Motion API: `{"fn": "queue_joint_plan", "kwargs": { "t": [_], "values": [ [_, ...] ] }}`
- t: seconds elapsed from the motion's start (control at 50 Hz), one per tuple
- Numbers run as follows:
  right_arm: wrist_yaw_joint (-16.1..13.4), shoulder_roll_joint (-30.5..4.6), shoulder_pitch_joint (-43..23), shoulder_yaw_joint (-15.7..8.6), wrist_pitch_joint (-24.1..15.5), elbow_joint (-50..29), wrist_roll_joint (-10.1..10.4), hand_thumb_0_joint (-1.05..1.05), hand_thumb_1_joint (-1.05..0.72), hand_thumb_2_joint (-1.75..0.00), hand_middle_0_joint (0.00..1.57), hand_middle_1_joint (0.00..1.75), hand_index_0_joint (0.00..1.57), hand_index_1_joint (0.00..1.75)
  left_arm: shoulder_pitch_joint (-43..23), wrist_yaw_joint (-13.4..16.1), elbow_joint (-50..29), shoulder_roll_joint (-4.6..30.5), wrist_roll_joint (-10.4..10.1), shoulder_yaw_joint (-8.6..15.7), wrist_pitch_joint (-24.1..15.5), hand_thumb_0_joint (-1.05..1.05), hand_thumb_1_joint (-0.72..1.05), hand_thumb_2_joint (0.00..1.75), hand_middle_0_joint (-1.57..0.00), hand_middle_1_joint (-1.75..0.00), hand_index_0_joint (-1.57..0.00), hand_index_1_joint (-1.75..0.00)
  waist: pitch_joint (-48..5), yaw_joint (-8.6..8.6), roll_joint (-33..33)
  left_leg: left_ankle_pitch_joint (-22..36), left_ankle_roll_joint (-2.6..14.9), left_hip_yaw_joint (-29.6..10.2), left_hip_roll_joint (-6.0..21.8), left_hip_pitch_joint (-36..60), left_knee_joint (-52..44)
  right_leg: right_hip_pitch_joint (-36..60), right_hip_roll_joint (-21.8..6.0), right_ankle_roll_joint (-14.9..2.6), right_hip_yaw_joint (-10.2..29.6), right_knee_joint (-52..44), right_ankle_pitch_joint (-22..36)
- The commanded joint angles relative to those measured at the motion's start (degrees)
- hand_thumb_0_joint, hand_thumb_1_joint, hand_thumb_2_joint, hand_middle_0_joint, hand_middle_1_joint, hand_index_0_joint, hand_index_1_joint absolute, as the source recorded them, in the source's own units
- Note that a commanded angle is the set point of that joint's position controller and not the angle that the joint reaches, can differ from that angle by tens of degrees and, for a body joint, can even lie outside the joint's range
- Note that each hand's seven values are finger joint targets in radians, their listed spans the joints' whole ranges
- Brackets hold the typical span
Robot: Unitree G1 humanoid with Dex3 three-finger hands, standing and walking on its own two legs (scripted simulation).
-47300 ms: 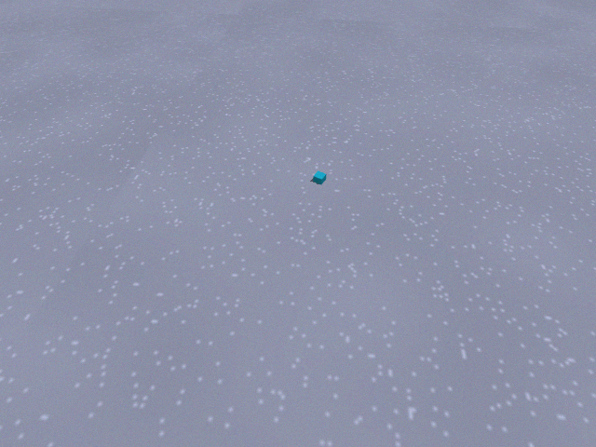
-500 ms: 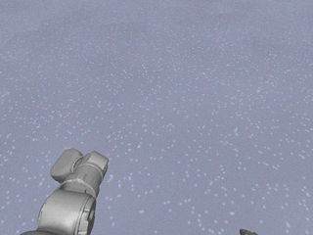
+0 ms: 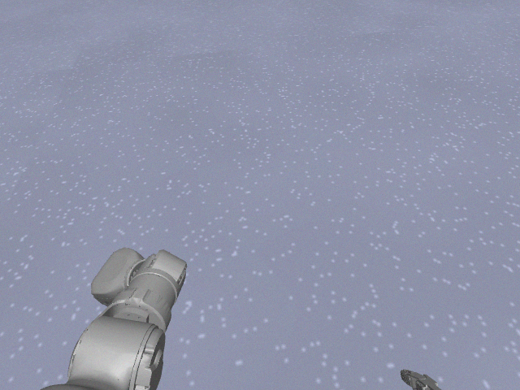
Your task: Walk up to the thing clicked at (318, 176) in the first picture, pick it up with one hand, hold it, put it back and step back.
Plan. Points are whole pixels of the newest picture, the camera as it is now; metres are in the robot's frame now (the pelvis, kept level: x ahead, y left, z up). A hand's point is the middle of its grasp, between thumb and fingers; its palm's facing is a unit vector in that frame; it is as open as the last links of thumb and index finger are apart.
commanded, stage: hold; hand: left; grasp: from above
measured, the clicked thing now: (139, 291) +0.33 +0.24 -0.08
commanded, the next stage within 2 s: crouch in 1.22 s
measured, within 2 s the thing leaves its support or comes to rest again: neither
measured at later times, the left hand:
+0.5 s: hand (141, 289) +0.31 +0.22 -0.02, palm faces -0.10 -0.42 -0.90, open 7.7 cm
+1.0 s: hand (134, 286) +0.31 +0.23 -0.02, palm faces -0.11 -0.43 -0.90, open 7.6 cm
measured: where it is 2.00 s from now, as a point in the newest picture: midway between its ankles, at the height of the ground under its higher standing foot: outside the picture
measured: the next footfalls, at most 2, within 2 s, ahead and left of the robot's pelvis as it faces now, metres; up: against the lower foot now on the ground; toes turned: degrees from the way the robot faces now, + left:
none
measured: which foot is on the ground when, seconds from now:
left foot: down 0.00-1.00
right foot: down 0.00-1.00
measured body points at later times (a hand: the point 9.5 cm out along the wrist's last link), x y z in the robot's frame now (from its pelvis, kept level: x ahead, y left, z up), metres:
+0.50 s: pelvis +0.00 +0.00 +0.01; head +0.01 -0.02 +0.46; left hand +0.31 +0.23 +0.03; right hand +0.15 -0.25 -0.11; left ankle +0.00 +0.15 -0.71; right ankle -0.01 -0.12 -0.71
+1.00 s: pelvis +0.00 +0.00 +0.01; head +0.02 -0.01 +0.46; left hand +0.32 +0.24 +0.03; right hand +0.15 -0.24 -0.11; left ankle +0.00 +0.15 -0.71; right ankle -0.01 -0.12 -0.71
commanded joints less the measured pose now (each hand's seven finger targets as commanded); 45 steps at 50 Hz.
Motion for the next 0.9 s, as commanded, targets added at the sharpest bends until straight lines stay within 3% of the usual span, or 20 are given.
{"fn": "queue_joint_plan", "kwargs": {
  "t": [0.0, 0.02, 0.06, 0.14, 0.22, 0.32, 0.34, 0.36, 0.4, 0.48, 0.54, 0.56, 0.58, 0.6, 0.74, 0.88],
  "values": [
    [-0.54, -7.48, -3.95, -1.65, -2.35, -6.15, 0.68, 0.00, -0.90, -0.90, 0.20, 0.30, 0.20, 0.30, -22.50, 2.31, -10.01, 8.82, 2.48, -2.28, -0.04, 0.00, 0.71, 0.44, -1.04, -0.45, -1.02, -0.47, -15.62, -0.05, -2.33, 14.23, 1.81, 2.42, -3.52, 8.40, -5.52, 9.42, 2.82, -0.15, -1.59, -6.92, 17.71],
    [-0.64, -7.31, -4.38, -1.44, -2.46, -6.33, 0.74, 0.00, -0.90, -0.90, 0.20, 0.30, 0.20, 0.30, -22.95, 2.27, -11.12, 7.99, 2.42, -2.89, -0.07, 0.00, 0.70, 0.48, -1.04, -0.46, -1.02, -0.48, -16.35, -0.75, -3.41, 13.93, 1.91, 2.11, -3.36, 9.48, -5.85, 9.83, 2.97, -0.04, -1.64, -7.34, 17.31],
    [-0.66, -7.60, -4.47, -1.43, -2.49, -6.27, 0.79, 0.00, -0.90, -0.90, 0.20, 0.30, 0.20, 0.30, -22.49, 2.51, -10.82, 9.21, 2.34, -2.48, 0.18, 0.00, 0.68, 0.46, -1.01, -0.48, -0.99, -0.50, -16.24, -0.10, -4.11, 13.87, 2.09, 2.38, -3.60, 8.95, -5.58, 10.50, 2.70, 0.18, -1.36, -7.66, 17.94],
    [-0.78, -7.33, -5.24, -1.13, -2.30, -6.45, 0.74, 0.00, -0.90, -0.90, 0.20, 0.30, 0.20, 0.30, -22.27, 2.63, -12.30, 8.61, 1.73, -2.82, 0.31, 0.00, 0.71, 0.51, -1.04, -0.50, -1.02, -0.52, -17.42, -0.45, -4.86, 14.68, 2.29, 2.41, -3.69, 9.78, -5.50, 11.27, 2.62, 0.40, -0.99, -8.08, 20.02],
    [-0.88, -7.15, -6.51, -0.68, -2.70, -6.44, 0.86, 0.00, -0.90, -0.90, 0.20, 0.30, 0.20, 0.30, -22.58, 2.64, -12.44, 9.17, 1.89, -3.09, 1.00, 0.00, 0.72, 0.49, -1.04, -0.49, -1.03, -0.51, -15.32, 0.02, -4.81, 12.42, 2.23, 2.47, -3.69, 9.52, -6.63, 11.16, 2.64, 0.33, -0.93, -9.53, 16.19],
    [-0.70, -7.08, -7.32, -0.73, -2.60, -6.67, 0.77, 0.00, -0.90, -0.90, 0.20, 0.30, 0.20, 0.30, -21.64, 2.58, -12.28, 9.44, 1.79, -2.61, 1.94, 0.00, 0.75, 0.50, -1.07, -0.47, -1.05, -0.49, -16.27, 0.56, -4.66, 14.77, 2.13, 2.52, -3.61, 9.82, -6.53, 12.14, 2.57, 0.41, -0.72, -9.10, 19.51],
    [-0.58, -6.90, -7.22, -0.46, -2.65, -6.71, 0.77, 0.00, -0.90, -0.90, 0.20, 0.30, 0.20, 0.30, -22.51, 2.52, -12.53, 8.61, 1.81, -3.08, 2.00, 0.00, 0.73, 0.50, -1.06, -0.48, -1.04, -0.50, -16.65, -0.27, -5.02, 14.88, 2.27, 2.32, -3.61, 10.27, -6.70, 12.38, 2.59, 0.38, -0.70, -9.41, 20.01],
    [-0.56, -6.91, -7.62, -0.61, -2.65, -6.78, 0.85, 0.00, -0.90, -0.90, 0.20, 0.30, 0.20, 0.30, -21.77, 2.35, -11.81, 8.62, 1.66, -2.88, 2.27, 0.00, 0.71, 0.50, -1.04, -0.48, -1.02, -0.50, -15.90, 0.41, -5.23, 15.04, 2.24, 2.52, -3.74, 9.77, -6.79, 12.24, 2.56, 0.47, -0.66, -9.45, 20.14],
    [-0.47, -6.84, -7.81, -0.42, -2.68, -6.68, 0.87, 0.00, -0.90, -0.90, 0.20, 0.30, 0.20, 0.30, -22.46, 2.16, -11.29, 8.86, 1.89, -2.99, 2.58, 0.00, 0.72, 0.50, -1.06, -0.47, -1.04, -0.49, -15.71, 0.04, -4.89, 14.57, 2.23, 2.59, -3.60, 9.78, -6.94, 12.11, 2.54, 0.42, -0.44, -10.05, 19.37],
    [-0.31, -6.72, -8.65, -0.48, -3.00, -6.80, 1.03, 0.00, -0.90, -0.90, 0.20, 0.30, 0.20, 0.30, -20.86, 1.63, -11.27, 7.82, 1.94, -3.59, 2.58, 0.00, 0.75, 0.48, -1.09, -0.44, -1.07, -0.47, -15.58, 0.86, -4.74, 14.84, 2.06, 2.49, -3.43, 10.09, -7.81, 13.06, 2.59, 0.16, -0.78, -9.94, 18.92],
    [-0.25, -6.80, -8.94, -0.45, -2.97, -7.00, 1.01, 0.00, -0.90, -0.90, 0.20, 0.30, 0.20, 0.30, -21.83, 1.68, -12.28, 8.55, 2.27, -3.44, 2.42, 0.00, 0.77, 0.48, -1.10, -0.44, -1.08, -0.47, -15.58, 0.78, -3.29, 15.71, 1.91, 2.38, -3.20, 10.76, -8.22, 12.94, 2.73, -0.13, -0.94, -9.60, 19.13],
    [-0.22, -6.75, -8.79, -0.33, -2.72, -6.98, 1.07, 0.00, -0.90, -0.90, 0.20, 0.30, 0.20, 0.30, -21.87, 1.57, -11.94, 7.74, 2.32, -3.81, 2.32, 0.00, 0.75, 0.49, -1.09, -0.44, -1.07, -0.47, -15.91, 0.02, -3.88, 16.25, 2.08, 2.33, -3.34, 11.41, -7.97, 12.78, 2.74, -0.01, -0.79, -9.83, 20.12],
    [-0.32, -7.09, -8.58, -0.60, -2.84, -7.00, 1.08, 0.00, -0.90, -0.90, 0.20, 0.30, 0.20, 0.30, -22.48, 1.57, -12.16, 9.08, 2.36, -3.42, 2.15, 0.00, 0.76, 0.50, -1.10, -0.43, -1.07, -0.46, -15.18, 0.72, -3.93, 16.36, 1.96, 2.40, -3.24, 10.97, -8.23, 13.03, 2.81, -0.13, -1.08, -9.60, 19.78],
    [-0.25, -6.71, -8.54, -0.22, -2.82, -6.95, 1.05, 0.00, -0.90, -0.90, 0.20, 0.30, 0.20, 0.30, -23.23, 1.66, -12.35, 8.27, 2.51, -3.91, 2.10, 0.00, 0.77, 0.50, -1.11, -0.44, -1.08, -0.47, -15.63, -0.03, -4.14, 16.54, 2.12, 2.21, -3.30, 11.50, -8.15, 12.94, 2.80, -0.08, -0.99, -10.09, 20.19],
    [-0.22, -6.76, -9.06, -0.57, -2.85, -7.35, 1.16, 0.00, -0.90, -0.90, 0.20, 0.30, 0.20, 0.30, -23.47, 1.60, -13.48, 7.17, 2.27, -4.16, 2.09, 0.00, 0.76, 0.48, -1.09, -0.44, -1.07, -0.46, -17.33, 0.45, -3.11, 17.26, 2.10, 2.32, -3.47, 12.10, -8.34, 13.58, 2.72, -0.21, -0.93, -9.93, 20.60],
    [-0.34, -7.10, -8.07, -0.88, -2.79, -7.01, 1.23, 0.00, -0.90, -0.90, 0.20, 0.30, 0.20, 0.30, -23.94, 1.04, -11.25, 9.33, 2.49, -2.92, 2.21, 0.00, 0.75, 0.47, -1.09, -0.41, -1.07, -0.44, -17.47, 0.73, -4.15, 18.31, 2.04, 2.10, -3.33, 11.64, -8.58, 13.94, 2.92, -0.25, -1.22, -9.56, 21.41]
  ]
}}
